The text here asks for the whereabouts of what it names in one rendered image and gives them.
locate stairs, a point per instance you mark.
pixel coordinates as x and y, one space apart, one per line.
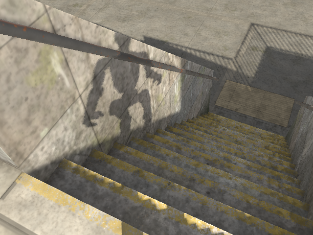
210 175

